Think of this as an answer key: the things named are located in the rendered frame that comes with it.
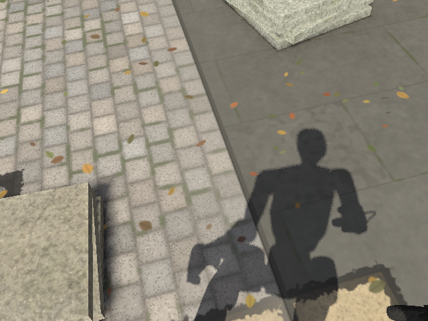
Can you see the right robot hand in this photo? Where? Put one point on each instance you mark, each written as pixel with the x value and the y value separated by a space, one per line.
pixel 407 313

